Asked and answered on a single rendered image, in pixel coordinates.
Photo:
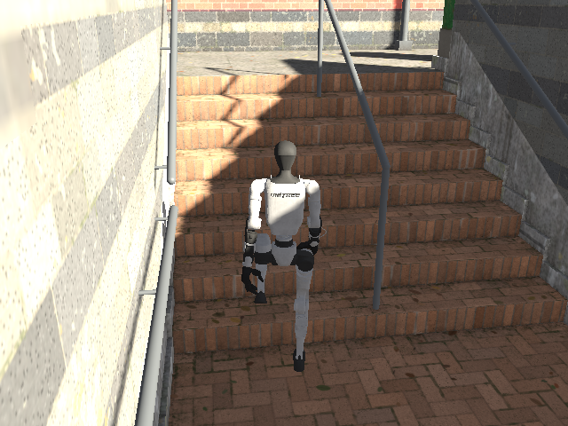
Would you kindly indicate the stairs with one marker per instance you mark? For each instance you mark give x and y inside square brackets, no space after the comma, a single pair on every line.
[452,257]

